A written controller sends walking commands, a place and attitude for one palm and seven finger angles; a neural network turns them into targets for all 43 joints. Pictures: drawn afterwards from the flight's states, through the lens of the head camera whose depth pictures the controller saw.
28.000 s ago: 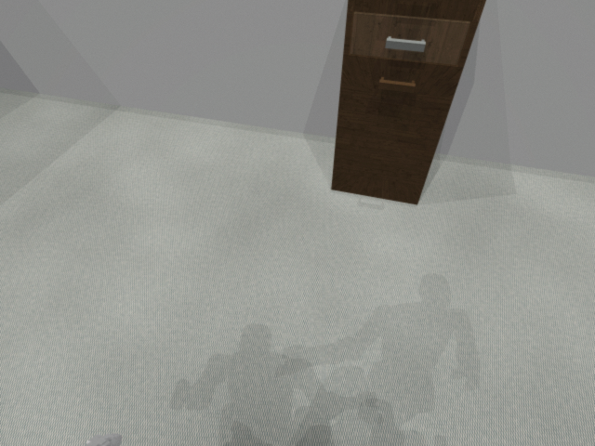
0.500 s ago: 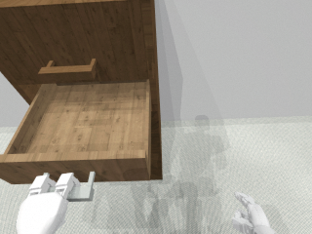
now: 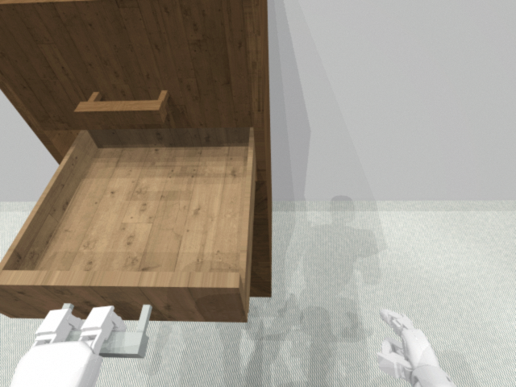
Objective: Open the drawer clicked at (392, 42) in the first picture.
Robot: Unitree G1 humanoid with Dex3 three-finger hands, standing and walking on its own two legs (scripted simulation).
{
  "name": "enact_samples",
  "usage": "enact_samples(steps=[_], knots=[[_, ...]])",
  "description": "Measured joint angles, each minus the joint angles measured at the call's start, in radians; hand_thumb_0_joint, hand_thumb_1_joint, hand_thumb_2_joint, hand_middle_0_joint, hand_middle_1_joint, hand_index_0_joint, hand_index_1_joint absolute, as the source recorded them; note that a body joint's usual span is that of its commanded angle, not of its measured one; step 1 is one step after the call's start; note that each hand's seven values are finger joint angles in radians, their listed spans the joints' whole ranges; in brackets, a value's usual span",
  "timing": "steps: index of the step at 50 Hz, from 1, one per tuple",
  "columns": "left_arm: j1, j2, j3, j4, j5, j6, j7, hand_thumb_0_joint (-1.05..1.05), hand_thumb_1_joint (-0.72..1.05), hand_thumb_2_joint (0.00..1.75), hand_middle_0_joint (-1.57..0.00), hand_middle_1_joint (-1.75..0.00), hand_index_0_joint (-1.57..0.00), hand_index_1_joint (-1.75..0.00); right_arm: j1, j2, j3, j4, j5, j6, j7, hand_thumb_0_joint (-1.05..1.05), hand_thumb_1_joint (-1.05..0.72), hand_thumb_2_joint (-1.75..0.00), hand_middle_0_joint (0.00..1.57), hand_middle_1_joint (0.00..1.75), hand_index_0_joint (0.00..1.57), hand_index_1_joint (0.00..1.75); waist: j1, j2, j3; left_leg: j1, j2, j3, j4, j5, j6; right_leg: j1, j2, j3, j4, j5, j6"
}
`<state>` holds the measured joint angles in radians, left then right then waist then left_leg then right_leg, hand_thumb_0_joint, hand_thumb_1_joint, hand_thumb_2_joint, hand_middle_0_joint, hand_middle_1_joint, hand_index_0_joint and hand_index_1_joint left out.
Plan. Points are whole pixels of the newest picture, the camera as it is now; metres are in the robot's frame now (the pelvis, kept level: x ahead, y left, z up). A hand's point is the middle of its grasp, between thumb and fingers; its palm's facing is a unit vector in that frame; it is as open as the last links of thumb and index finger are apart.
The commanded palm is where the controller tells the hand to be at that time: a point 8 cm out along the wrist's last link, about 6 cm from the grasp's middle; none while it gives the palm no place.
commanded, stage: open the thumb to release the handle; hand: left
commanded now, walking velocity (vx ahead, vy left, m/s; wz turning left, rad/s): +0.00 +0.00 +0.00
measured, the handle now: (100, 327) +0.19 +0.24 +0.03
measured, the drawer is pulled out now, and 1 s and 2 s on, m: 0.30 0.30 0.30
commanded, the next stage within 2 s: lift the hand off the handle in 0.52 s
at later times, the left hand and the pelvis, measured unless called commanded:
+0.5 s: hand (87, 375) +0.13 +0.24 +0.02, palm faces -0.02 -0.09 -1.00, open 11.8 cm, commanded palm +0.10 +0.25 +0.07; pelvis -0.02 -0.01 +0.01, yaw +2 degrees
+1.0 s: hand (91, 368) +0.14 +0.24 +0.02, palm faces +0.03 -0.09 -1.00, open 13.7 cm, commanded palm +0.11 +0.25 +0.08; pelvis -0.03 +0.00 +0.00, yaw +2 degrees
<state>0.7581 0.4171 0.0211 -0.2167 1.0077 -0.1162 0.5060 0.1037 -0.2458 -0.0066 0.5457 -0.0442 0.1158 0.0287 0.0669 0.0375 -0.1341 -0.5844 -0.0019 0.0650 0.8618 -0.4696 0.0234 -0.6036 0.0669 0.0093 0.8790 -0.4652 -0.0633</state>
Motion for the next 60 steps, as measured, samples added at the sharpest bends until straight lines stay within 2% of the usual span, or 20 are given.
enact_samples(steps=[3, 6, 12, 17, 23, 27, 32, 44, 48, 53, 60], knots=[[-0.025, -0.002, -0.007, 0.014, 0.006, 0.016, 0.008, 0.03, 0.63, 0.77, -0.28, -1.28, -0.36, -1.30, 0.007, -0.007, -0.013, 0.006, -0.007, 0.000, -0.002, 0.01, -0.91, -0.90, 0.20, 0.30, 0.20, 0.30, -0.010, 0.006, 0.003, -0.010, -0.004, -0.009, 0.007, 0.003, 0.000, -0.006, -0.004, -0.009, 0.006, 0.000, -0.001], [-0.070, -0.017, -0.019, 0.037, 0.018, 0.026, 0.016, 0.03, 0.62, 0.78, -0.31, -1.29, -0.38, -1.31, 0.019, -0.013, -0.028, 0.017, -0.008, -0.006, -0.009, 0.01, -0.91, -0.90, 0.20, 0.30, 0.20, 0.30, -0.005, 0.015, 0.005, -0.022, -0.010, -0.018, 0.018, 0.006, 0.000, -0.014, -0.010, -0.019, 0.015, -0.002, -0.001], [-0.139, -0.047, -0.036, 0.072, 0.004, 0.065, -0.012, 0.01, 0.50, 0.73, -0.36, -1.29, -0.39, -1.31, 0.029, -0.001, -0.018, 0.038, 0.002, -0.005, -0.024, 0.01, -0.91, -0.90, 0.20, 0.30, 0.20, 0.30, -0.001, 0.024, 0.006, -0.003, -0.015, -0.023, 0.005, 0.021, -0.002, 0.004, -0.016, -0.024, 0.010, 0.007, -0.003], [-0.170, -0.048, -0.039, 0.091, -0.004, 0.085, -0.052, 0.00, 0.28, 0.64, -0.37, -1.27, -0.38, -1.28, 0.028, 0.017, 0.003, 0.039, 0.009, -0.015, -0.032, 0.01, -0.91, -0.90, 0.20, 0.30, 0.20, 0.30, -0.001, 0.029, 0.013, 0.029, -0.014, -0.027, -0.024, 0.040, -0.006, 0.036, -0.014, -0.027, -0.017, 0.024, -0.007], [-0.197, -0.035, -0.032, 0.114, -0.006, 0.064, -0.088, 0.00, -0.07, 0.48, -0.35, -1.23, -0.35, -1.25, 0.020, 0.022, 0.013, 0.037, 0.009, -0.031, -0.042, 0.01, -0.91, -0.90, 0.20, 0.30, 0.20, 0.30, 0.004, 0.027, 0.025, 0.052, -0.011, -0.034, -0.053, 0.061, -0.010, 0.063, -0.011, -0.032, -0.050, 0.045, -0.011], [-0.198, -0.029, -0.019, 0.118, -0.004, 0.035, -0.092, 0.00, -0.27, 0.39, -0.33, -1.21, -0.34, -1.22, 0.013, 0.018, 0.009, 0.040, 0.008, -0.036, -0.044, 0.01, -0.91, -0.90, 0.21, 0.30, 0.20, 0.30, 0.007, 0.020, 0.028, 0.055, -0.009, -0.035, -0.062, 0.068, -0.011, 0.066, -0.009, -0.033, -0.062, 0.054, -0.012], [-0.184, -0.026, -0.011, 0.114, -0.002, 0.012, -0.077, 0.00, -0.41, 0.33, -0.31, -1.18, -0.33, -1.21, 0.006, 0.008, -0.003, 0.040, 0.004, -0.035, -0.039, 0.01, -0.91, -0.90, 0.20, 0.30, 0.20, 0.30, 0.004, 0.016, 0.026, 0.046, -0.007, -0.032, -0.060, 0.068, -0.009, 0.058, -0.008, -0.030, -0.063, 0.058, -0.010], [-0.224, -0.056, -0.052, 0.126, 0.029, 0.046, -0.027, -0.01, -0.49, 0.30, -0.32, -1.22, -0.32, -1.20, 0.012, 0.005, -0.019, 0.048, 0.007, -0.023, -0.039, 0.01, -0.91, -0.90, 0.20, 0.30, 0.20, 0.30, 0.015, 0.025, 0.017, -0.001, -0.019, -0.037, -0.016, 0.054, 0.000, 0.016, -0.020, -0.036, -0.022, 0.040, 0.000], [-0.256, -0.062, -0.068, 0.147, 0.028, 0.068, -0.039, -0.01, -0.49, 0.30, -0.33, -1.23, -0.33, -1.20, 0.013, 0.019, -0.006, 0.055, 0.013, -0.021, -0.047, 0.01, -0.91, -0.90, 0.20, 0.30, 0.20, 0.30, 0.016, 0.027, 0.018, 0.009, -0.021, -0.039, -0.022, 0.056, 0.001, 0.026, -0.021, -0.038, -0.027, 0.042, 0.001], [-0.264, -0.049, -0.077, 0.137, 0.010, 0.090, -0.085, -0.01, -0.49, 0.30, -0.35, -1.22, -0.35, -1.23, 0.015, 0.032, 0.009, 0.056, 0.017, -0.025, -0.054, 0.01, -0.91, -0.90, 0.20, 0.30, 0.20, 0.30, 0.016, 0.033, 0.026, 0.045, -0.020, -0.041, -0.046, 0.064, 0.001, 0.063, -0.020, -0.038, -0.054, 0.051, 0.000], [-0.239, -0.017, -0.056, 0.081, -0.019, 0.081, -0.133, -0.01, -0.49, 0.30, -0.36, -1.21, -0.37, -1.23, 0.012, 0.028, 0.017, 0.048, 0.018, -0.039, -0.057, 0.01, -0.91, -0.90, 0.21, 0.30, 0.20, 0.30, 0.011, 0.038, 0.042, 0.104, -0.015, -0.040, -0.093, 0.080, 0.000, 0.124, -0.013, -0.034, -0.108, 0.071, 0.001]])
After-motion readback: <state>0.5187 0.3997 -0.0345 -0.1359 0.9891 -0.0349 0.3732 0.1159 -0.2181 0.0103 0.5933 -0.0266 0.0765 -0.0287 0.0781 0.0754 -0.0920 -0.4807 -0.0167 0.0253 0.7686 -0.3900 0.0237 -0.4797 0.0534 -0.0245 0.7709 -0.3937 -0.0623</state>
